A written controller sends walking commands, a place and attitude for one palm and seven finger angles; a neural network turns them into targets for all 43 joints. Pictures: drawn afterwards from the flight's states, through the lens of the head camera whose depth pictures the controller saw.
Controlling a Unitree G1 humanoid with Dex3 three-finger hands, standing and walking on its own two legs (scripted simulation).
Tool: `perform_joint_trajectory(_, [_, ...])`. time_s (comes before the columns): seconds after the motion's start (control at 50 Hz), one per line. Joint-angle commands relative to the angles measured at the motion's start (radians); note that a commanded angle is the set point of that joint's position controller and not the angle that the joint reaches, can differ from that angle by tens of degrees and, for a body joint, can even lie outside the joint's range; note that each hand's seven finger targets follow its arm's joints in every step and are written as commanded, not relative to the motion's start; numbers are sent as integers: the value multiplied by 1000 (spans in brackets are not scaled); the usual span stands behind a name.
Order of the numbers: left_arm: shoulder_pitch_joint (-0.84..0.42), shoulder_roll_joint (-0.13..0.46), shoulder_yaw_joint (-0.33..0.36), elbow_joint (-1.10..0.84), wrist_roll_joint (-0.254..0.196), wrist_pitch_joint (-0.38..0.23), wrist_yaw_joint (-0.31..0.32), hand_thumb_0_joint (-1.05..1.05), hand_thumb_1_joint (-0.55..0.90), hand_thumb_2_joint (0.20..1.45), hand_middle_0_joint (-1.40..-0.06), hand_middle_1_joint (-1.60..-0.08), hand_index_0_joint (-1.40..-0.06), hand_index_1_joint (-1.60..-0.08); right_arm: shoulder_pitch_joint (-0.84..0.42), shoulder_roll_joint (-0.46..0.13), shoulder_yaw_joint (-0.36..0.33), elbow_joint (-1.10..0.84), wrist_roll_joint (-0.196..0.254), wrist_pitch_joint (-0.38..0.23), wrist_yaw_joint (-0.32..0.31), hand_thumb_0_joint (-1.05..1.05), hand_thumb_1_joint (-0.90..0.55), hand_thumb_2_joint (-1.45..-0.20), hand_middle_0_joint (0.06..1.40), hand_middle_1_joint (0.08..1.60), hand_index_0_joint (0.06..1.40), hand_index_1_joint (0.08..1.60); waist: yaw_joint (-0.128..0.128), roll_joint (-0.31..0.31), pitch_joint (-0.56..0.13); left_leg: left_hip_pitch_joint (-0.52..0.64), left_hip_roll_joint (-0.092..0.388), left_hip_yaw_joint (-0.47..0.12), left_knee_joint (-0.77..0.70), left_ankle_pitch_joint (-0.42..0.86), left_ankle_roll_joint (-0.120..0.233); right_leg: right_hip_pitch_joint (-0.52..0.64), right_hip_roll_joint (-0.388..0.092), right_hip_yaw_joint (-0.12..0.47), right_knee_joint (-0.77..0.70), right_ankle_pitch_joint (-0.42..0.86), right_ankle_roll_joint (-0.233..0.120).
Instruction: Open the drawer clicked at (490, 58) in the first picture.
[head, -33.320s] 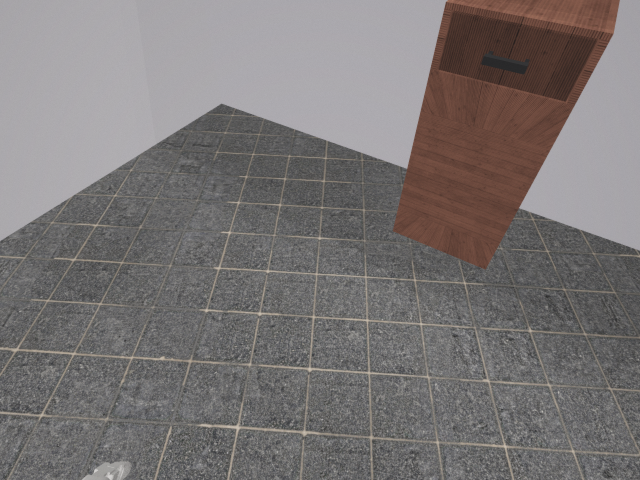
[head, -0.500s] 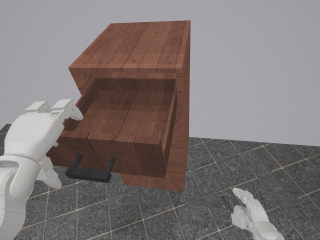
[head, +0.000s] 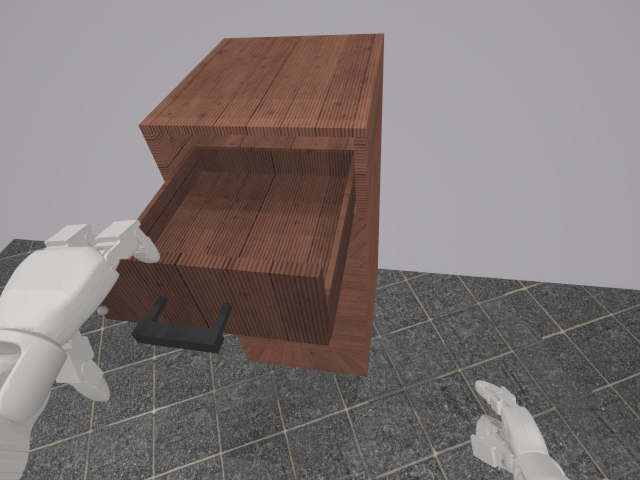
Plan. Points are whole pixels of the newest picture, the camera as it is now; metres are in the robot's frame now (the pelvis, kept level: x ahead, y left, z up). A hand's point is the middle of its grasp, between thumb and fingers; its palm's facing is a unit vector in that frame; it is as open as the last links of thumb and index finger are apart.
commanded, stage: draw the hand back to the body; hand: left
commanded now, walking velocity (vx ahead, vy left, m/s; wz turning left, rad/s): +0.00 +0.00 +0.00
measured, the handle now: (185, 321) +0.28 +0.24 +0.05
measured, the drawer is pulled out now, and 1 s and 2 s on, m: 0.30 0.30 0.30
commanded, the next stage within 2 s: step back with the hand held close in 1.16 s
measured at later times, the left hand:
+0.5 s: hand (114, 278) +0.22 +0.22 +0.22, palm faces +0.39 -0.87 -0.31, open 12.7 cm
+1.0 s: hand (91, 290) +0.20 +0.23 +0.22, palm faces +0.45 -0.81 -0.38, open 8.3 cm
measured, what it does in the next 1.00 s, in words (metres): stands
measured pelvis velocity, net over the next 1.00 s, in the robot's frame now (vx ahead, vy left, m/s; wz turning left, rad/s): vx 0.02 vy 0.00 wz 0.00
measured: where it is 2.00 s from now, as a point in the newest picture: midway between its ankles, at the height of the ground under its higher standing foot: outside the picture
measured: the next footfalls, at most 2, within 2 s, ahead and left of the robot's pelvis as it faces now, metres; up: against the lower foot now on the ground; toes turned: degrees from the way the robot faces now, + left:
none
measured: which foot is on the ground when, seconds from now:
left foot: down 0.00-1.00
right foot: down 0.00-1.00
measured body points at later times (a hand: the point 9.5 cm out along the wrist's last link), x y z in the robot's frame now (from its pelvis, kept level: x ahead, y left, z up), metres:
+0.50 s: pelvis +0.02 +0.01 +0.01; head +0.01 +0.00 +0.46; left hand +0.19 +0.26 +0.24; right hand +0.20 -0.20 -0.08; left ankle +0.02 +0.10 -0.74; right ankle +0.02 -0.08 -0.74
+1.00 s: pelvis +0.02 +0.00 +0.01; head +0.00 -0.03 +0.46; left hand +0.17 +0.27 +0.24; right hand +0.23 -0.21 -0.07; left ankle +0.02 +0.10 -0.74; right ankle +0.02 -0.08 -0.74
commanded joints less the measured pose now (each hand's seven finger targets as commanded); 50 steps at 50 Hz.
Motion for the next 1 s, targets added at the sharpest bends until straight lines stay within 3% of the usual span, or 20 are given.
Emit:
perform_joint_trajectory(0.0, [-168, 247, 149, -231, 33, -53, 63, 0, -500, 300, -300, -1200, -300, -1200, -182, -74, -21, -196, -6, -63, -24, 0, -900, -900, 200, 300, 200, 300, -2, -60, -153, 28, 9, -9, -70, 109, 3, 28, -56, 55, -120, -9, 49])
perform_joint_trajectory(0.08, [-134, 300, 249, -268, 39, -73, 131, 0, -500, 300, -300, -1200, -300, -1200, -169, -66, -18, -192, -11, -69, -21, 0, -900, -900, 200, 300, 200, 300, 28, -5, -200, 39, 11, -16, -63, 151, -9, 54, -56, 50, -108, 25, 37])
perform_joint_trajectory(0.14, [-86, 255, 240, -197, 19, -52, 143, 0, -500, 300, -300, -1200, -300, -1200, -168, -64, -32, -177, -4, -55, -8, 0, -900, -900, 200, 300, 200, 300, 20, -23, -113, 10, 12, -16, -78, 141, -14, 20, -44, 41, -111, 30, 37])
perform_joint_trajectory(0.16, [-259, -83, 238, -293, -636, -163, 195, 0, -465, 315, -298, -1178, -298, -1178, -111, 4, -32, -202, -2, -134, -29, 0, -900, -900, 200, 300, 200, 300, -88, -67, -38, 111, 35, -38, -91, 73, 4, -4, -24, 36, -186, 32, 8])
perform_joint_trajectory(0.18, [-54, -21, 296, -33, -658, -192, 235, 0, -430, 330, -295, -1155, -295, -1155, -57, -22, -25, -133, -18, -170, -47, 0, -900, -900, 200, 300, 200, 300, -77, -186, 17, 87, 63, -47, -120, 8, -1, 5, -18, 28, -170, -13, 16])
perform_joint_trajectory(0.2, [-7, -82, 245, -43, -672, -200, 233, 0, -395, 345, -292, -1133, -292, -1133, -82, -24, -27, -141, -13, -177, -46, 0, -900, -900, 200, 300, 200, 300, -69, -182, 36, 62, 64, -55, -138, -16, -2, 7, -21, 22, -169, -36, 21])
perform_joint_trajectory(0.22, [-9, -88, 269, -113, -732, -221, 237, 0, -360, 360, -290, -1110, -290, -1110, -86, -26, -33, -147, -8, -183, -52, 0, -900, -900, 200, 300, 200, 300, -59, -221, -4, 79, 60, -51, -148, -5, -1, 32, -28, 19, -188, -45, 26])
perform_joint_trajectory(0.24, [-83, -87, 257, -197, -751, -249, 242, 0, -325, 375, -287, -1087, -287, -1087, -101, -29, -35, -148, -10, -201, -58, 0, -900, -900, 200, 300, 200, 300, -62, -165, -45, 104, 55, -41, -151, -4, 4, 51, -43, 32, -195, -52, 31])
perform_joint_trajectory(0.26, [-92, -72, 275, -210, -758, -272, 256, 0, -290, 390, -285, -1065, -285, -1065, -101, -32, -35, -131, -14, -224, -64, 0, -900, -900, 200, 300, 200, 300, -55, -107, -59, 120, 56, -40, -159, -5, 0, 59, -40, 37, -193, -56, 29])
perform_joint_trajectory(0.28, [-113, -113, 234, -271, -758, -295, 263, 0, -255, 405, -282, -1043, -282, -1043, -93, -22, -31, -138, -22, -242, -64, 0, -900, -900, 200, 300, 200, 300, -50, -36, -112, 134, 48, -37, -172, 9, 0, 92, -49, 42, -187, -43, 24])
perform_joint_trajectory(0.32, [-50, -151, 199, -296, -759, -303, 276, 0, -185, 435, -277, -997, -277, -997, -80, -18, -32, -127, -30, -263, -60, 0, -900, -900, 200, 300, 200, 300, -47, 10, -102, 131, 51, -39, -187, 59, -4, 114, -48, 42, -178, 8, 16])
perform_joint_trajectory(0.36, [-57, -120, 212, -338, -753, -308, 285, 0, -115, 465, -273, -952, -273, -952, -82, -31, -31, -113, -38, -282, -58, 0, -900, -900, 200, 300, 200, 300, -42, 36, -77, 115, 50, -42, -184, 112, -8, 128, -46, 47, -181, 52, 10])
perform_joint_trajectory(0.48, [15, -106, 259, -365, -754, -302, 290, 0, 95, 555, -257, -817, -257, -817, -58, -22, -41, -101, -46, -285, -51, 0, -900, -900, 200, 300, 200, 300, -38, 22, -88, 112, 49, -39, -163, 274, -26, 178, -45, 35, -159, 211, 4])
perform_joint_trajectory(0.58, [91, -141, 268, -275, -777, -289, 270, 0, 270, 630, -245, -705, -245, -705, -57, -23, -58, -95, -34, -254, -44, 0, -900, -900, 200, 300, 200, 300, -43, -86, -68, 122, 58, -26, -160, 294, -21, 159, -41, 34, -167, 243, 13])
perform_joint_trajectory(0.7, [99, -125, 286, -297, -779, -288, 266, 0, 480, 720, -230, -570, -230, -570, -58, -27, -69, -103, -30, -238, -44, 0, -900, -900, 200, 300, 200, 300, -41, -57, -107, 140, 52, -18, -150, 294, -14, 164, -48, 45, -173, 257, 18])
perform_joint_trajectory(0.74, [99, -122, 286, -310, -778, -285, 266, 0, 550, 750, -225, -525, -225, -525, -58, -26, -69, -107, -29, -233, -45, 0, -900, -900, 200, 300, 200, 300, -41, -82, -118, 144, 52, -19, -146, 291, -13, 165, -46, 47, -175, 254, 21])
perform_joint_trajectory(0.78, [86, -117, 287, -309, -776, -282, 270, 0, 620, 780, -220, -480, -220, -480, -62, -25, -66, -104, -30, -235, -49, 0, -900, -900, 200, 300, 200, 300, -45, -58, -80, 137, 49, -20, -154, 259, -15, 142, -45, 48, -192, 222, 21])
perform_joint_trajectory(0.86, [66, -96, 297, -351, -771, -279, 279, 0, 760, 840, -210, -390, -210, -390, -62, -25, -63, -108, -31, -244, -53, 0, -900, -900, 200, 300, 200, 300, -44, -6, -91, 147, 43, -21, -147, 258, -17, 140, -44, 57, -203, 220, 18])
perform_joint_trajectory(0.94, [71, -116, 285, -301, -773, -271, 278, 0, 900, 900, -200, -300, -200, -300, -61, -18, -60, -103, -33, -242, -52, 0, -900, -900, 200, 300, 200, 300, -44, -65, -60, 138, 45, -25, -155, 230, -11, 126, -45, 56, -210, 191, 23])
perform_joint_trajectory(0.98, [62, -118, 281, -285, -773, -272, 277, 0, 900, 900, -200, -300, -200, -300, -64, -20, -62, -97, -33, -243, -53, 0, -900, -900, 200, 300, 200, 300, -48, -55, -37, 135, 42, -25, -164, 195, -12, 112, -45, 57, -227, 149, 24])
